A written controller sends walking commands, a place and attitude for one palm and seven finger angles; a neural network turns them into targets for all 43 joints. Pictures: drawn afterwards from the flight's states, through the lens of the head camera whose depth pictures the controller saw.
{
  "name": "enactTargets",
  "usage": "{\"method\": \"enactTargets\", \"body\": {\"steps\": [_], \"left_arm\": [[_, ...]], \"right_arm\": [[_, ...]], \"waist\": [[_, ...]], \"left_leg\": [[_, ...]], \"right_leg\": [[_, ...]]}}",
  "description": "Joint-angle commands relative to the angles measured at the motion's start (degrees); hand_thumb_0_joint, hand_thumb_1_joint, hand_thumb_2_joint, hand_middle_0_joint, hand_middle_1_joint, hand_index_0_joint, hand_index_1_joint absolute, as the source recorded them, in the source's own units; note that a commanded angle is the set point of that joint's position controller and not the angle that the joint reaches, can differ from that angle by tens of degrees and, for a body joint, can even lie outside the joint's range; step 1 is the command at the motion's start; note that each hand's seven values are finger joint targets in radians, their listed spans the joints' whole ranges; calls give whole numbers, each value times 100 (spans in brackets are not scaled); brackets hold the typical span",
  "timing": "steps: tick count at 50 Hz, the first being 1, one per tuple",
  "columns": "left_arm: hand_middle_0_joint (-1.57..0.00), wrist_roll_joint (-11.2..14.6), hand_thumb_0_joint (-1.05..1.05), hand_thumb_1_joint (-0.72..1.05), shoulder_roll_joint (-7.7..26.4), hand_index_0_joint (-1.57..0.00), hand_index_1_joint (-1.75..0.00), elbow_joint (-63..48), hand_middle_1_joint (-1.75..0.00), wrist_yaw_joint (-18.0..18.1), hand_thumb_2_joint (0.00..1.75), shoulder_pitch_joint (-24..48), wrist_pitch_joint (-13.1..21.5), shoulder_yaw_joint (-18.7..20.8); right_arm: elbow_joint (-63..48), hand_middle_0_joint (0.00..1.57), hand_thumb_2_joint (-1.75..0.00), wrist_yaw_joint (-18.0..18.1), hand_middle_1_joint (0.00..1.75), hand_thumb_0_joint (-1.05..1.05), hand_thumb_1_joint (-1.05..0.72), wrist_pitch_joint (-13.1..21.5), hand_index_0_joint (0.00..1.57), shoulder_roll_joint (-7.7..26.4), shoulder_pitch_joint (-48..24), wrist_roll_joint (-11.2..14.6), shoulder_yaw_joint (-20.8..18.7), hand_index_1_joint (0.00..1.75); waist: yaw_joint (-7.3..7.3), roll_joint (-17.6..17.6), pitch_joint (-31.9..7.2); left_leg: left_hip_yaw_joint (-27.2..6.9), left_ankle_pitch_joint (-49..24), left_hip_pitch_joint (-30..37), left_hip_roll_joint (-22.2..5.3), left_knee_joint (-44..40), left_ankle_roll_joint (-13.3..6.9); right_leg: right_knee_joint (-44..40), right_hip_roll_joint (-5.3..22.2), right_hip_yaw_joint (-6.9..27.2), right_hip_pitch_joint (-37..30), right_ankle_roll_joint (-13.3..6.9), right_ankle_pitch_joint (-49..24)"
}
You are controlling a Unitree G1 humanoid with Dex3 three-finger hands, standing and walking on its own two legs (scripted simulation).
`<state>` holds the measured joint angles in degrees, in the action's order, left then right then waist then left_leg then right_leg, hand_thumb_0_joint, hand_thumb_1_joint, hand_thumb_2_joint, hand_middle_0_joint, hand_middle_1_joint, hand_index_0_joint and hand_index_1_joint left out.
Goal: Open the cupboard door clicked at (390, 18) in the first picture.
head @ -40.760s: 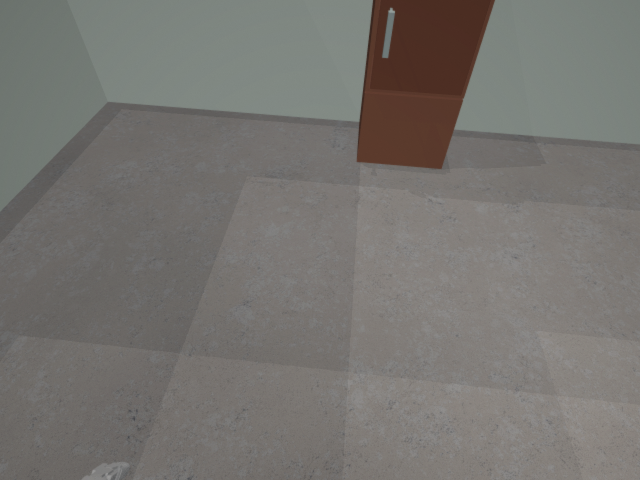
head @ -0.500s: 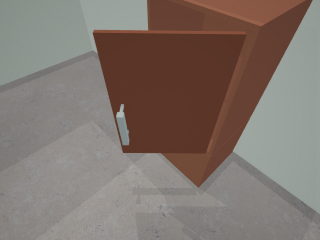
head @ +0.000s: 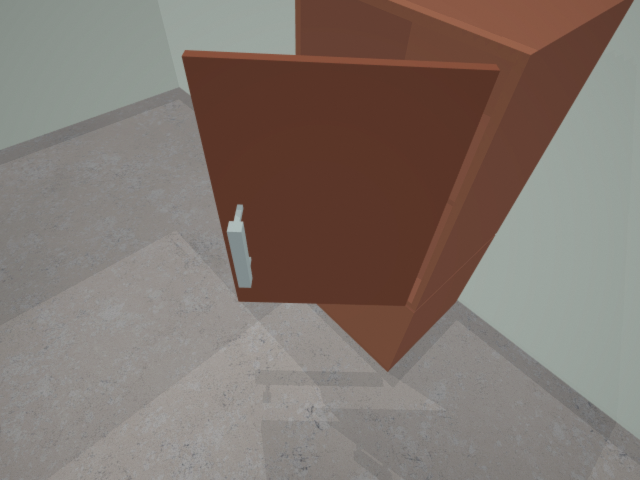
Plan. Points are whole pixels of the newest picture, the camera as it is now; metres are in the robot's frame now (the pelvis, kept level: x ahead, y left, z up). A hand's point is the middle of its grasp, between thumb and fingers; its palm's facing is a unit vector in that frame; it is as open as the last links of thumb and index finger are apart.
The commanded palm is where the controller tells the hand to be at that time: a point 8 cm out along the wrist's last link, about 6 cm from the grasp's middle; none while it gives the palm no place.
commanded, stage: look again from close up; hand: left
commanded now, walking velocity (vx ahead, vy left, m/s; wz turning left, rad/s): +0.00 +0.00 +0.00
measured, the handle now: (242, 247) +0.52 +0.18 -0.10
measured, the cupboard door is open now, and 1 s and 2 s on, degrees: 47 47 47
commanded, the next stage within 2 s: raise the hand with hooked fingers in 0.18 s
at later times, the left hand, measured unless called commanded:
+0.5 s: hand (183, 420) +0.19 +0.18 -0.03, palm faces +0.24 -0.96 -0.14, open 7.5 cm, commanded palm +0.11 +0.22 -0.07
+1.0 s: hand (197, 446) +0.17 +0.17 -0.07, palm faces -0.03 -1.00 -0.08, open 10.4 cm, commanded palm +0.14 +0.24 -0.07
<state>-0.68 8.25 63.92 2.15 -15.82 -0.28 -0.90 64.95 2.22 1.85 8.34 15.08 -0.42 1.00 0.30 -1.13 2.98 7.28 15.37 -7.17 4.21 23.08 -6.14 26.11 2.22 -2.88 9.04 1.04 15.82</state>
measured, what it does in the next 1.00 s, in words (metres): lowers itself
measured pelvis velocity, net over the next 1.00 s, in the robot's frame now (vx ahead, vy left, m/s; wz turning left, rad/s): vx -0.05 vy -0.07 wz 0.10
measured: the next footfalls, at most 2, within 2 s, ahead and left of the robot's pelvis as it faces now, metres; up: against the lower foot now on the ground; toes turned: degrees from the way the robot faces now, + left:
none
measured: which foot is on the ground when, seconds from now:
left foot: down 0.00-1.00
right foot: down 0.00-1.00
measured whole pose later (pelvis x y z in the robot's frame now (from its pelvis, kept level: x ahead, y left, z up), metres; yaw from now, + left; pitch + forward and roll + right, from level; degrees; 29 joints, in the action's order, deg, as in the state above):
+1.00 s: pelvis -0.05 -0.07 -0.12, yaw +6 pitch +18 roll -2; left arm 19.9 19.0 12.1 -28.9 -10.1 27.1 13.9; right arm 33.2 3.0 13.4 12.6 7.5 2.3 3.2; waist 1.6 1.1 -7.5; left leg -1.7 32.1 -60.2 -0.1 74.5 -0.7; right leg 70.6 -2.3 -11.1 58.4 -6.7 30.8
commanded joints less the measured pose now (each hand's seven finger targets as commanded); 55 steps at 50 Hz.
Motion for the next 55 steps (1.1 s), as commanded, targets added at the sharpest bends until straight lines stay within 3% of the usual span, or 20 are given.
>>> {"method": "enactTargets", "body": {"steps": [1, 13, 14, 15, 16, 17, 18, 19, 23, 26, 27, 30, 33, 36, 40, 44, 47, 50, 52, 55], "left_arm": [[-20, -3, 0, 90, 484, -20, -30, -131, -30, 62, 90, -390, 71, 87], [-20, -9, 0, 90, 445, -20, -30, -99, -30, 58, 90, -428, 84, 89], [-20, -68, 0, 90, 568, -20, -30, 61, -30, 264, 90, -736, 220, 42], [-20, 987, 0, 88, 2018, -20, -32, -8990, -32, 298, 89, 3323, 1322, 859], [-20, 502, 0, 85, 1472, -20, -33, -7523, -33, 514, 88, 1176, 907, 616], [-21, 568, 0, 83, 1033, -21, -34, -6645, -34, 742, 87, 835, 581, 419], [-21, 685, 0, 81, -326, -21, -36, -5417, -36, 697, 86, -712, 13, -397], [-21, 952, 0, 78, -390, -21, -37, -6268, -37, 549, 85, -55, 146, -602], [-22, 914, 0, 69, 197, -22, -43, -5182, -43, -17, 81, 56, 1319, 288], [-22, 1370, 0, 62, 264, -22, -48, -4553, -48, -933, 78, -1257, 2573, 920], [-22, 1482, 0, 60, 536, -22, -50, -4362, -50, -1320, 77, -1641, 2925, 1236], [-23, 1591, 0, 53, 1259, -23, -54, -4507, -54, -2194, 74, -1382, 3763, 1939], [-23, 1638, 0, 46, 1535, -23, -58, -5574, -58, -2252, 71, -557, 3625, 1971], [-24, 1897, 0, 39, 1697, -24, -63, -6950, -63, -1992, 68, 502, 3758, 2156], [-24, 2001, 0, 29, 1497, -24, -69, -7903, -69, -2112, 64, 959, 4183, 1584], [-25, 2015, 0, 20, 1637, -25, -75, -6702, -75, -2801, 60, 975, 3755, 1387], [-25, 2125, 0, 13, 1923, -25, -80, -5443, -80, -3176, 57, 831, 2836, 1829], [-26, 2372, 0, 6, 2363, -26, -84, -5692, -84, -3180, 54, 691, 2129, 2573], [-26, 2522, 0, 1, 2494, -26, -87, -5965, -87, -2963, 52, 403, 2072, 3066], [-27, 2507, 0, -6, 2079, -27, -92, -6416, -92, -2527, 49, 128, 2519, 3007]], "right_arm": [[-85, 20, -90, 37, 30, 0, -90, 73, 20, 576, 460, -22, -87, 30], [-31, 20, -90, 31, 30, 0, -90, 73, 20, 516, 463, -20, -87, 30], [-451, 20, -90, -15, 30, 0, -90, 78, 20, 808, 135, 74, -101, 30], [-2428, 20, -90, 120, 30, 0, -90, 878, 20, 1784, 579, 246, -322, 30], [-2071, 20, -90, 233, 30, 0, -90, 1467, 20, 1210, -17, 197, -42, 30], [-1654, 20, -90, 213, 30, 0, -90, 1536, 20, 1133, 51, 165, -193, 30], [-1645, 20, -90, 137, 30, 0, -90, 1479, 20, 832, 242, 300, -234, 30], [-2144, 20, -90, 86, 30, 0, -90, 1526, 20, 1117, 137, 368, -267, 30], [-2696, 20, -90, -28, 30, 0, -90, 1631, 20, 1532, -56, 96, -404, 30], [-3237, 20, -90, -146, 30, 0, -90, 1582, 20, 1475, -577, 62, -521, 30], [-3383, 20, -90, -226, 30, 0, -90, 1545, 20, 1472, -605, 106, -578, 30], [-3953, 20, -90, -352, 30, 0, -90, 1447, 20, 1469, -866, 127, -626, 30], [-4480, 20, -90, -357, 30, 0, -90, 1263, 20, 1446, -1058, 147, -593, 30], [-4578, 20, -90, -228, 30, 0, -90, 1281, 20, 1303, -813, 168, -556, 30], [-4229, 20, -90, 12, 30, 0, -90, 1457, 20, 1294, -537, 124, -437, 30], [-3819, 20, -90, 171, 30, 0, -90, 1558, 20, 1462, -423, 210, -347, 30], [-3832, 20, -90, 233, 30, 0, -90, 1485, 20, 1507, -487, 323, -313, 30], [-4148, 20, -90, 192, 30, 0, -90, 1388, 20, 1474, -628, 348, -297, 30], [-4262, 20, -90, 124, 30, 0, -90, 1348, 20, 1344, -649, 299, -312, 30], [-4146, 20, -90, 23, 30, 0, -90, 1383, 20, 1132, -515, 266, -369, 30]], "waist": [[-14, 195, 40], [-1, 116, 138], [67, -29, -45], [-662, 1342, -3030], [-184, 2000, -2665], [-135, 1738, -1951], [-241, 906, -1042], [-291, 458, -440], [-473, -1150, -385], [125, -1991, -697], [330, -1609, -856], [451, -225, -1470], [488, 650, -1898], [205, 958, -2557], [-306, 903, -2740], [-608, 288, -2217], [-364, 1, -2066], [58, -86, -2958], [342, 68, -3483], [322, 29, -3507]], "left_leg": [[-1057, -1815, -10, -1138, -551, 291], [-1067, -1513, -111, -1110, -616, 268], [-1098, -3873, -194, -1283, 464, 449], [-1564, -4345, 1785, -881, 107, 916], [-1430, -4789, 1908, -1184, -478, 1130], [-1306, -3996, 1042, -1078, -509, 1307], [-1372, -2983, 455, -1056, -514, 1121], [-1341, -2274, -80, -1009, -285, 914], [-1252, -482, -1603, -508, 1412, 665], [-1007, 486, -3213, -332, 2164, 701], [-868, 320, -3418, -240, 2364, 746], [-657, 321, -4092, -97, 3082, 719], [-590, 625, -4382, -119, 3381, 612], [-687, 708, -4286, -237, 3764, 458], [-884, 474, -4292, -399, 4282, 367], [-974, 649, -4936, -483, 4631, 307], [-946, 778, -5402, -455, 4603, 327], [-965, 417, -5308, -374, 4381, 384], [-1018, -17, -5192, -378, 4353, 447], [-1008, -237, -5000, -418, 4080, 496]], "right_leg": [[-217, 399, 409, 159, -278, -776], [-319, 429, 445, 139, -290, -817], [-156, 520, 479, 276, -180, -2191], [509, -130, -4, 521, -136, -1577], [1385, -184, 63, 1118, -296, 206], [1545, -108, 74, 1307, -239, 714], [1454, -101, -15, 1603, -183, 742], [1261, -32, -76, 1662, -142, 583], [773, -131, -218, 2367, -253, 197], [1670, -203, -141, 3041, -312, 1156], [1869, -173, 32, 2858, -387, 927], [2565, -95, 453, 2834, -446, 559], [2886, -148, 692, 3171, -427, 1021], [2701, -144, 1049, 3141, -338, 1413], [2743, -184, 1170, 3391, -261, 1040], [2706, -173, 1197, 3621, -96, 1063], [2500, -100, 1398, 3372, -21, 1453], [2460, 144, 1504, 2312, 52, 751], [2705, 173, 1548, 1774, 119, -268], [2866, 143, 1369, 1728, 160, -1125]]}}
